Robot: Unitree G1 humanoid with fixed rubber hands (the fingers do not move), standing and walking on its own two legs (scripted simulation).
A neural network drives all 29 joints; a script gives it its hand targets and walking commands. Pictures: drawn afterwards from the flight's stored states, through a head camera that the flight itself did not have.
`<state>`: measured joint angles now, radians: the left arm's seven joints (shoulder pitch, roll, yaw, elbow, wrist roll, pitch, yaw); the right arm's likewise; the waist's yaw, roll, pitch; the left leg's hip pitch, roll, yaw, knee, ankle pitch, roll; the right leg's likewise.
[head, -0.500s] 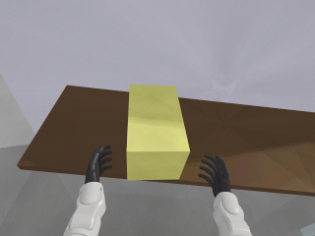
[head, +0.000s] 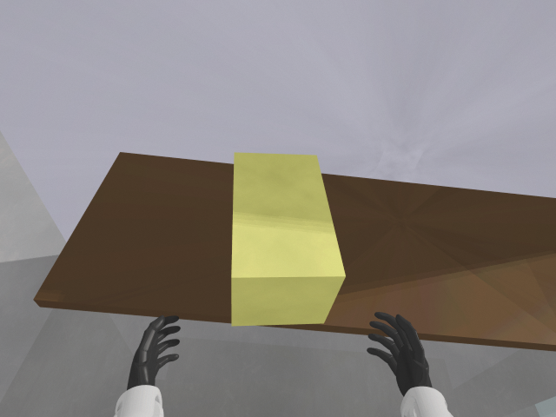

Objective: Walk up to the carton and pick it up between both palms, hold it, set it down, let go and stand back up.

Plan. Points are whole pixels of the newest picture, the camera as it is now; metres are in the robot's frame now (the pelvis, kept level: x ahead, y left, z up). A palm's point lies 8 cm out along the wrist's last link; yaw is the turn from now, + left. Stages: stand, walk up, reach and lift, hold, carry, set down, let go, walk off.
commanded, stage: set down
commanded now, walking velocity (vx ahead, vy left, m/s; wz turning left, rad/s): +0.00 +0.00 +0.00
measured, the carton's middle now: (277, 234) +0.46 -0.02 -0.05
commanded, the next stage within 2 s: let go in 1.96 s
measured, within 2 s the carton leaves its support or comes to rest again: neither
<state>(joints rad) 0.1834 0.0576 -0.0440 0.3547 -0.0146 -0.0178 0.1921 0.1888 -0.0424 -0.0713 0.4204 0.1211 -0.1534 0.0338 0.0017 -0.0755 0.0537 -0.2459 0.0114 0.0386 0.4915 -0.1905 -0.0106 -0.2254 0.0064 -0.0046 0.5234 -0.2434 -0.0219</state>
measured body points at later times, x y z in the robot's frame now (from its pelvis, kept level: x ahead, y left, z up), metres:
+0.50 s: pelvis +0.01 +0.01 +0.00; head +0.03 +0.03 +0.45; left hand +0.22 +0.18 -0.06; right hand +0.21 -0.20 -0.05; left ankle +0.05 +0.12 -0.74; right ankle +0.03 -0.11 -0.74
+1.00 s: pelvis +0.02 +0.01 +0.00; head +0.05 +0.02 +0.45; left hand +0.21 +0.19 -0.09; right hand +0.19 -0.20 -0.08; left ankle +0.05 +0.12 -0.74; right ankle +0.03 -0.11 -0.74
